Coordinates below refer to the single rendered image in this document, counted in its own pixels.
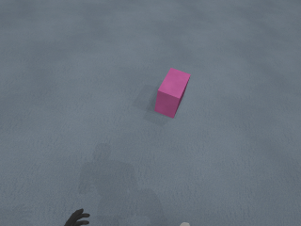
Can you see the robot left hand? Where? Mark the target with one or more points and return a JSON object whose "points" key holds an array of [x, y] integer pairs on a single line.
{"points": [[78, 214]]}

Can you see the carton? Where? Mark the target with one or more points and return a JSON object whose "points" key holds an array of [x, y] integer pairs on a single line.
{"points": [[170, 93]]}

